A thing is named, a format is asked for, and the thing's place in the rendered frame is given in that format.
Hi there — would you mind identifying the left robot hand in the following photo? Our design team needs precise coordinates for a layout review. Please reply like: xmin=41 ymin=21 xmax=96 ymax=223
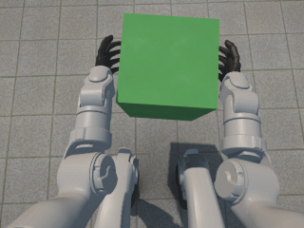
xmin=95 ymin=34 xmax=122 ymax=74

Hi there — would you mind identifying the robot right upper arm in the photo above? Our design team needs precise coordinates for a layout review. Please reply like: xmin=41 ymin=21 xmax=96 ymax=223
xmin=214 ymin=158 xmax=304 ymax=228

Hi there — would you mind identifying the robot right thigh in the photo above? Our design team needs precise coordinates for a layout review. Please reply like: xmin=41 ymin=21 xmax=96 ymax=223
xmin=178 ymin=153 xmax=225 ymax=228

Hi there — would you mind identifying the left robot forearm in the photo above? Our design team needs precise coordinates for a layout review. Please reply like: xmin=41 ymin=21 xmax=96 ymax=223
xmin=57 ymin=66 xmax=116 ymax=187

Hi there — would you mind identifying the robot left thigh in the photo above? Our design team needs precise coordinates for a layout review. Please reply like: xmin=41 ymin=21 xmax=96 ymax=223
xmin=94 ymin=153 xmax=140 ymax=228

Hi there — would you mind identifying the robot thigh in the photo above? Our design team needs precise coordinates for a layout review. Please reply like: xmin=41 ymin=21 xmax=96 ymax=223
xmin=94 ymin=153 xmax=140 ymax=228
xmin=178 ymin=153 xmax=225 ymax=228

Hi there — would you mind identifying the right robot hand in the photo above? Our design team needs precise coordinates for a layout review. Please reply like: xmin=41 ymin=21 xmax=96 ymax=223
xmin=218 ymin=40 xmax=241 ymax=83

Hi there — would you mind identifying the right robot forearm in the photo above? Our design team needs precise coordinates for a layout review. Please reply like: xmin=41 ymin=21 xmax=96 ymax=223
xmin=218 ymin=71 xmax=280 ymax=192

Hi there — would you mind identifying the robot left upper arm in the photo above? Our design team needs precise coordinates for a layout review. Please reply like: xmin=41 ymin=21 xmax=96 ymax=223
xmin=7 ymin=152 xmax=118 ymax=228

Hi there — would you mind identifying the carton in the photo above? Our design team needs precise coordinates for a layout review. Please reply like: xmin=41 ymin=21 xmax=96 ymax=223
xmin=116 ymin=12 xmax=219 ymax=122

